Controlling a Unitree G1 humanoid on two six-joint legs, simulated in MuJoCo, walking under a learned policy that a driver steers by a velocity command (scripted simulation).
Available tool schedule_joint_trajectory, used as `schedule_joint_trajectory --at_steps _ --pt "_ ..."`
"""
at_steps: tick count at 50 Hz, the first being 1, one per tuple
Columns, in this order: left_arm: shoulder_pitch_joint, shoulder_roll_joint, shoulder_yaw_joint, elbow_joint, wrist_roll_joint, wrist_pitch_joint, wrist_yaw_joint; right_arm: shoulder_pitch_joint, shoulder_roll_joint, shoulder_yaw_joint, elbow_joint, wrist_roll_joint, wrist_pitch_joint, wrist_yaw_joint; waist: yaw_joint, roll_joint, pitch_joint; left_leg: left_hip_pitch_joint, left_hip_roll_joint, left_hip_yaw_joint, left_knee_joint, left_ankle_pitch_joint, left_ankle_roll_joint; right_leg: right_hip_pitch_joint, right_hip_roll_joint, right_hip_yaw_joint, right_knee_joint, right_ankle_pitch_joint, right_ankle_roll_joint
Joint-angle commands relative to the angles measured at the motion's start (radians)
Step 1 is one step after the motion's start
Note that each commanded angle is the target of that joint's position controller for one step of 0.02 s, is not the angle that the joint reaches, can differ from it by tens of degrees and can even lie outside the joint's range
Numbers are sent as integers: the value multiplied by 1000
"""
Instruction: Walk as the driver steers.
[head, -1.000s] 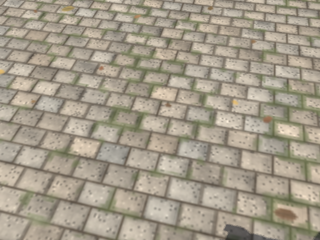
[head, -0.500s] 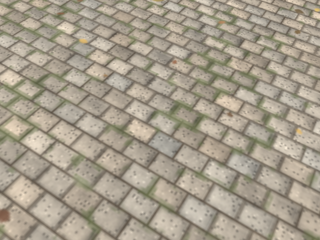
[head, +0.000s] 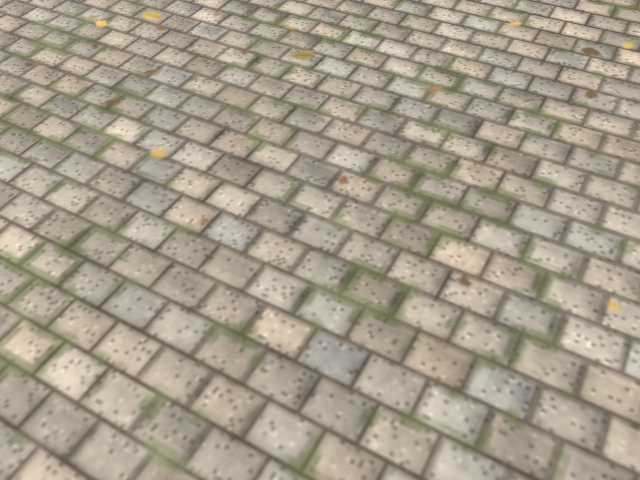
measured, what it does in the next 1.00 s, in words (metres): walks ahead: left foot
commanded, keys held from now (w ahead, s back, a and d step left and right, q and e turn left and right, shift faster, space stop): w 1.00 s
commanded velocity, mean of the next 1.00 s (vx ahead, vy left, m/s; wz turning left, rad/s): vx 0.48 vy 0.00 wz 0.01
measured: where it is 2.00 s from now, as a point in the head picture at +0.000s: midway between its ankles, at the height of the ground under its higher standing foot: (360, 275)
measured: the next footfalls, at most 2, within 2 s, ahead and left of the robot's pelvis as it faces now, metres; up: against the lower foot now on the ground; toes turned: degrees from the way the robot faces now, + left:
left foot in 0.52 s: +0.44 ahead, +0.05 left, +0.00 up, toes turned +2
right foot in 1.06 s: +0.74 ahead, -0.12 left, +0.00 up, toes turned -5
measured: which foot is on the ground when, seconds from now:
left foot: down 0.00-0.00, up 0.02-0.50, down 0.52-1.00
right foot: down 0.00-0.52, up 0.54-1.00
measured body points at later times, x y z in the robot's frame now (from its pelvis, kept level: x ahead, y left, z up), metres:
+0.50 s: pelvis +0.26 -0.02 -0.01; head +0.30 -0.02 +0.43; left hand +0.18 +0.23 -0.15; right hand +0.47 -0.24 -0.12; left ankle +0.40 +0.05 -0.73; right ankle +0.06 -0.10 -0.73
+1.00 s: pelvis +0.53 -0.02 +0.00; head +0.56 -0.02 +0.45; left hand +0.73 +0.19 -0.11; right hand +0.45 -0.26 -0.14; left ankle +0.40 +0.05 -0.74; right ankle +0.69 -0.14 -0.71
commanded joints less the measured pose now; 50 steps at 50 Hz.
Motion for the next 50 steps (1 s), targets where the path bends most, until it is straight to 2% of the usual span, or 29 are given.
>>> schedule_joint_trajectory --at_steps 1,2,3,4,5,7,9,12,16,19,21,22,23,24,25,26,27,28,29,30,31,32,33,35,37,42,46,48,50 --pt "358 230 63 36 22 -37 35 -107 -35 6 -104 8 -28 3 217 -233 -76 -494 55 33 474 107 69 554 -266 395 -241 -321 -97" --pt "385 296 76 57 4 -33 30 -92 -61 -3 -114 -3 -26 1 183 -294 -48 -693 -53 41 673 -184 57 540 -392 750 -385 -490 -173" --pt "293 214 57 44 -8 -27 23 -90 -111 -17 -97 -20 -18 1 122 -137 38 -718 30 -36 778 -116 75 440 -369 680 -367 -532 -177" --pt "200 150 40 20 -13 -30 16 -98 -106 -16 -86 -17 -19 14 83 -83 85 -700 73 -32 776 -18 78 357 -317 564 -363 -424 -159" --pt "156 114 29 12 -12 -36 13 -102 -90 -13 -79 -12 -18 23 61 -70 90 -668 102 -19 747 43 69 315 -263 454 -376 -286 -135" --pt "155 84 17 25 -13 -53 16 -99 -71 -7 -59 -25 -4 31 49 -91 74 -626 124 17 733 117 39 293 -196 309 -388 -24 -114" --pt "205 89 17 58 -21 -65 16 -133 -57 -3 -67 -25 6 36 46 -87 67 -652 131 43 736 160 17 307 -181 239 -383 194 -125" --pt "271 81 13 101 -27 -68 16 -250 -45 3 -102 -25 14 38 63 -72 87 -729 139 78 679 222 -13 332 -162 168 -388 379 -136" --pt "314 70 4 142 -25 -67 20 -412 -9 23 -153 -18 11 40 92 -79 115 -692 114 128 444 321 -24 327 -126 99 -384 514 -125" --pt "348 84 4 173 -21 -67 29 -494 -5 31 -177 -12 7 37 108 -84 127 -625 85 150 291 355 2 369 -151 94 -386 574 -124" --pt "342 93 5 189 -17 -65 35 -492 -19 27 -181 -11 3 30 91 -85 122 -579 68 147 239 331 35 423 -179 93 -354 676 -121" --pt "324 100 6 192 -16 -64 38 -462 -29 23 -173 -12 0 25 69 -89 105 -530 49 149 223 297 55 448 -187 86 -307 793 -114" --pt "307 109 8 194 -12 -62 42 -399 -45 15 -152 -12 -3 17 39 -100 67 -456 23 152 216 251 75 472 -190 79 -228 928 -104" --pt "295 118 10 197 -6 -57 43 -287 -67 3 -115 -11 -8 8 -7 -102 4 -345 -5 153 195 211 97 486 -184 71 -91 1017 -93" --pt "284 123 11 197 -10 -50 42 -127 -89 -10 -63 -17 -18 -3 -76 -82 -80 -141 -3 146 133 246 124 420 -156 46 105 957 -78" --pt "296 92 0 173 -17 -51 39 31 -158 -31 -30 -41 -22 -16 -120 -5 -194 111 184 -48 130 138 170 227 -113 19 387 634 -70" --pt "439 -31 -23 162 -48 -48 25 51 -242 -55 -28 -54 -17 -18 -33 234 -310 380 484 -574 54 82 331 -163 88 -3 784 -206 -26" --pt "355 95 8 173 -21 -45 34 -13 -182 -50 -31 -3 -8 -5 -48 67 -261 300 441 -653 -41 9 318 -257 71 126 854 -249 -48" --pt "261 97 13 138 -21 -52 31 -124 -132 -36 -43 7 -10 -4 -4 52 -86 139 403 -459 -70 26 280 -292 13 126 818 -144 -54" --pt "218 81 8 132 -21 -58 27 -173 -75 -23 -45 2 -19 0 16 11 -15 12 359 -354 -109 139 253 -259 -20 118 761 -84 -54" --pt "209 68 9 137 -13 -50 24 -184 -51 -16 -34 0 -28 -2 45 14 25 -72 313 -267 -129 222 219 -214 -45 116 710 -62 -49" --pt "230 51 5 142 1 -35 17 -185 -24 -7 -16 3 -34 -5 76 30 34 -138 276 -199 -152 272 192 -158 -60 111 668 -49 -36" --pt "240 31 3 147 5 -23 10 -168 -20 -5 -3 3 -42 -5 87 40 30 -160 264 -165 -166 313 187 -131 -62 103 644 -43 -25" --pt "210 17 1 138 9 -8 1 -125 -40 -9 24 11 -57 -4 95 38 43 -174 249 -117 -195 358 193 -157 -75 79 600 -17 -7" --pt "120 23 1 108 10 0 -4 -94 -58 -13 41 12 -60 -4 85 34 76 -167 237 -84 -231 348 191 -233 -96 57 533 56 13" --pt "-83 13 -10 43 -3 -6 -5 -11 -50 -6 76 12 -53 -5 33 35 108 -98 199 -13 -234 467 158 -289 -89 7 276 221 36" --pt "-193 11 -18 7 -7 -11 -1 63 -52 -3 109 3 -48 -13 -6 46 114 23 223 -2 -200 561 157 -291 -54 -21 140 248 16" --pt "-223 20 -16 -9 -6 -16 1 79 -57 -4 122 -4 -43 -19 -7 49 120 93 252 -7 -168 624 162 -298 -42 -19 100 205 -4" --pt "-200 31 -10 -11 -6 -25 4 60 -68 -7 128 -8 -40 -27 20 53 112 133 269 3 -106 765 152 -240 -18 -25 56 131 -35"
